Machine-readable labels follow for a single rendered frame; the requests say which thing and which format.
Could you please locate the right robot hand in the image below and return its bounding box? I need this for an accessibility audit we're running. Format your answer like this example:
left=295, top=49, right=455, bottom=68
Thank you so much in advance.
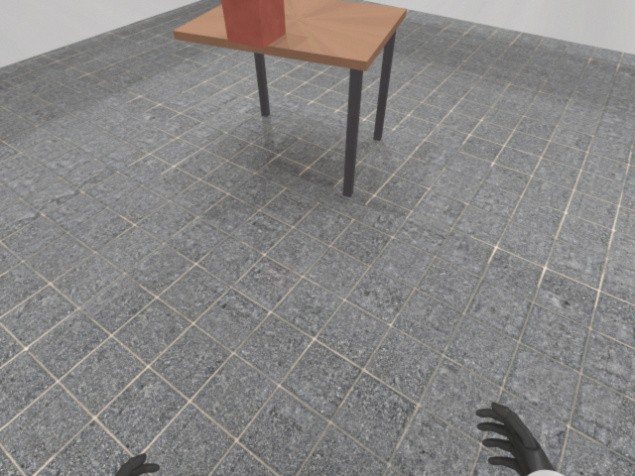
left=475, top=403, right=555, bottom=476

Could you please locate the left robot hand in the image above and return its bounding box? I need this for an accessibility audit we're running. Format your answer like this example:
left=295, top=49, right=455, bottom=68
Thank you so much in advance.
left=115, top=453, right=160, bottom=476

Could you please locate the carton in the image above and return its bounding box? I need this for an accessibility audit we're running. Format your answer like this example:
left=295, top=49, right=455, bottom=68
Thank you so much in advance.
left=221, top=0, right=286, bottom=49

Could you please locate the table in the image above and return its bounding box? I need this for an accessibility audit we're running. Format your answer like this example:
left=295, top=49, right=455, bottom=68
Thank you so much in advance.
left=173, top=0, right=407, bottom=197

